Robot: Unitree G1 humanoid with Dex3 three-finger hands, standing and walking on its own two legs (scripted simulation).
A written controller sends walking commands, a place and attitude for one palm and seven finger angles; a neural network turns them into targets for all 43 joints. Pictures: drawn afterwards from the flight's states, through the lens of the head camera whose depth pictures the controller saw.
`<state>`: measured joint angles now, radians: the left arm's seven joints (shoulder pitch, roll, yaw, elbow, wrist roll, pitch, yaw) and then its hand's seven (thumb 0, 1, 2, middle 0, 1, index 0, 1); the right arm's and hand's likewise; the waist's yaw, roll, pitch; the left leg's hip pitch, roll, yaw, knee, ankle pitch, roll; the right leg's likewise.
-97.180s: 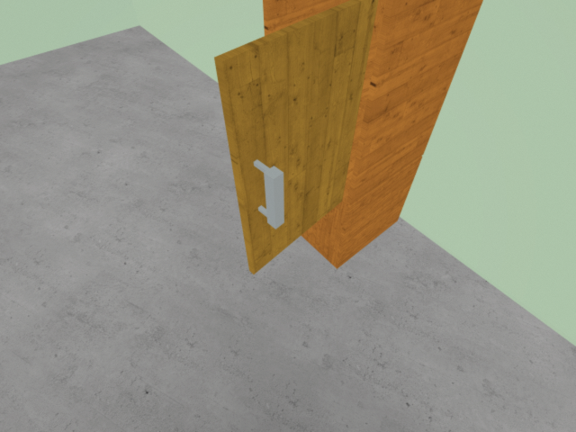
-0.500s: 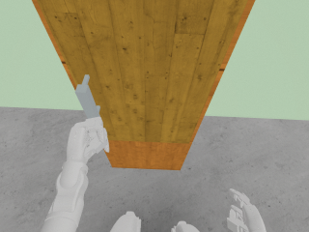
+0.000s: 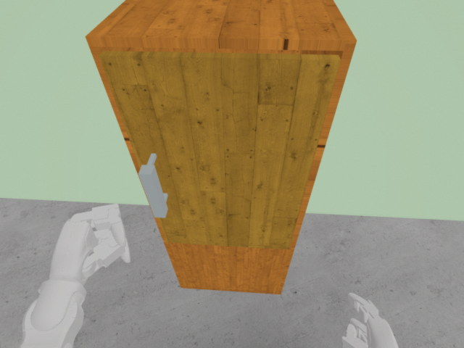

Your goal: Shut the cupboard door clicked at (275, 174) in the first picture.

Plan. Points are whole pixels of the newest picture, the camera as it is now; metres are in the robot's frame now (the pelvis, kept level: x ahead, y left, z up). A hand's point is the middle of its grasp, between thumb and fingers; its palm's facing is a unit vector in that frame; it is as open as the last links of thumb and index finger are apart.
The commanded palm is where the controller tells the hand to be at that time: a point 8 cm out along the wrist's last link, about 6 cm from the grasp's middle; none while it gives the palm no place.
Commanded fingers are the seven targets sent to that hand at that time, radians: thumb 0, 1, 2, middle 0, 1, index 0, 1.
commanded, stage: draw the hand back to the body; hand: left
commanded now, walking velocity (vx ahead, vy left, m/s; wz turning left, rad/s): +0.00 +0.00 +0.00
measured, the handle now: (157, 185) +0.45 +0.20 +0.00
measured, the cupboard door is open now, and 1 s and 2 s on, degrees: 0 0 0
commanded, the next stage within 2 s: step back with the hand held close in 1.00 s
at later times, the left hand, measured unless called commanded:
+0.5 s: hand (34, 244) +0.21 +0.26 +0.17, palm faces +0.37 -0.85 -0.37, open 5.1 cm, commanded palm +0.16 +0.30 +0.20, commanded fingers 0.00 0.90 0.90 -0.34 -0.45 -0.34 -0.45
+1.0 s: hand (24, 233) +0.21 +0.26 +0.20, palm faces +0.42 -0.81 -0.40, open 7.4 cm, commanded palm +0.16 +0.30 +0.22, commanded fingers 0.00 0.90 0.90 -0.20 -0.30 -0.20 -0.30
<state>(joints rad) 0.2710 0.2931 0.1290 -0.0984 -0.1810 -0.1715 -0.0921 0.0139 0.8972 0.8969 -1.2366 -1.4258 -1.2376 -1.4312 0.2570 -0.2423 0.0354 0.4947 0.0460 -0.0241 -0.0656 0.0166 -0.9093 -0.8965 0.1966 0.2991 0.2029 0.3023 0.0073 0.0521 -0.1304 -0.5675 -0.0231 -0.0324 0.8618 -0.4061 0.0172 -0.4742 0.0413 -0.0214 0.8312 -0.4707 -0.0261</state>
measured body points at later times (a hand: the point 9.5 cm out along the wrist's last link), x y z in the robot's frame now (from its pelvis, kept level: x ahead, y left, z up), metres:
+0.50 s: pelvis +0.00 +0.01 +0.04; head -0.02 -0.01 +0.48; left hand +0.18 +0.30 +0.20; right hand +0.19 -0.20 -0.04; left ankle +0.02 +0.11 -0.70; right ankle -0.03 -0.10 -0.70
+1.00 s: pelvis +0.02 +0.00 +0.04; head -0.01 -0.02 +0.49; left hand +0.18 +0.30 +0.22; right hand +0.20 -0.22 -0.04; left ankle +0.02 +0.11 -0.70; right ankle -0.03 -0.10 -0.70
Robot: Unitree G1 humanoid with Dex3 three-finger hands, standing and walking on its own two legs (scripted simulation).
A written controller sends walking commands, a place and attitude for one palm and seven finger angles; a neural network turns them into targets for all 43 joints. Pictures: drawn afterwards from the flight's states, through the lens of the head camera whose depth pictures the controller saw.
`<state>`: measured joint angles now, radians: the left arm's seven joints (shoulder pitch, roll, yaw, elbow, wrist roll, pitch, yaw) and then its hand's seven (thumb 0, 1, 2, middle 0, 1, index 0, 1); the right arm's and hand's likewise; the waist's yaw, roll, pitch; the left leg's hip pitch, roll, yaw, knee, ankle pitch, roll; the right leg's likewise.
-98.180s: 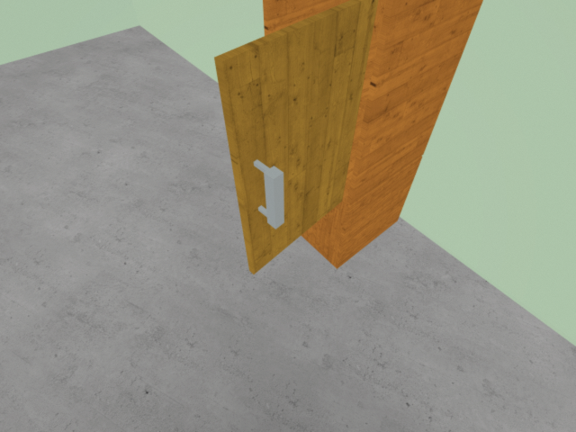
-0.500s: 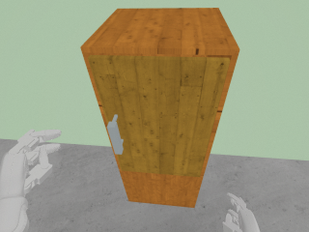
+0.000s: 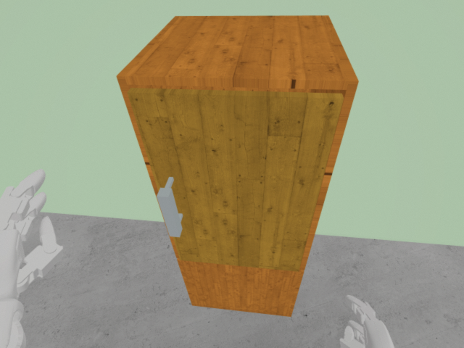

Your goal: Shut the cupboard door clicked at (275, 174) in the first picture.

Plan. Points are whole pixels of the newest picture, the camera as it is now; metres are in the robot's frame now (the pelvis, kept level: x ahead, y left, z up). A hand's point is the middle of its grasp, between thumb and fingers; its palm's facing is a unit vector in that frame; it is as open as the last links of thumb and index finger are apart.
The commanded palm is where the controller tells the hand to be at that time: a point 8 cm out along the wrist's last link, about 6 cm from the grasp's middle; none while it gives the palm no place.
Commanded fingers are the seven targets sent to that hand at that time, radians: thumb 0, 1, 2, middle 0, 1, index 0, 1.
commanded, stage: step back with the hand held close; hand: left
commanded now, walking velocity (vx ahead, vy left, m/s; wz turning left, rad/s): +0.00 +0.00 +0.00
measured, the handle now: (173, 206) +0.43 +0.20 -0.04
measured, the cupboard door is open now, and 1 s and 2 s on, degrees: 0 0 0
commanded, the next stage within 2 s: stop stepping back and stand still in 1.32 s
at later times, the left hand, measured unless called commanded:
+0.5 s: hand (42, 257) +0.18 +0.27 +0.16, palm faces +0.37 -0.79 -0.50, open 7.4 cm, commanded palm +0.12 +0.31 +0.18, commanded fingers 0.00 0.90 0.90 -0.20 -0.30 -0.20 -0.30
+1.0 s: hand out of the picture +0.06 +0.29 +0.17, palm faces +0.51 -0.74 -0.44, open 7.4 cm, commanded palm +0.00 +0.33 +0.18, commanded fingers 0.00 0.90 0.90 -0.20 -0.30 -0.20 -0.30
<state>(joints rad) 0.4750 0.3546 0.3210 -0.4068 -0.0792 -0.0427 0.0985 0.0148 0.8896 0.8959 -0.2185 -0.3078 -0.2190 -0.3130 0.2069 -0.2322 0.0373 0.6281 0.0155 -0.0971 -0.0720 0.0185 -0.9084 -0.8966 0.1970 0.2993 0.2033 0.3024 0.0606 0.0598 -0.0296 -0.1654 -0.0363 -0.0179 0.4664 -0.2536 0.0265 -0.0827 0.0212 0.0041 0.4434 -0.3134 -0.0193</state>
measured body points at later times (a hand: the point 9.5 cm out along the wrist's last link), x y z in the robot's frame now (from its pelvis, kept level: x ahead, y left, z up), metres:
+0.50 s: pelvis -0.03 +0.01 +0.00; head -0.02 +0.00 +0.45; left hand +0.15 +0.31 +0.19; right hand +0.15 -0.24 -0.08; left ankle +0.00 +0.10 -0.74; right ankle -0.04 -0.11 -0.74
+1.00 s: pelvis -0.12 +0.02 -0.02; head -0.12 +0.03 +0.43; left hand +0.02 +0.33 +0.19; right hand +0.06 -0.21 -0.09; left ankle -0.01 +0.11 -0.73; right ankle -0.05 -0.10 -0.74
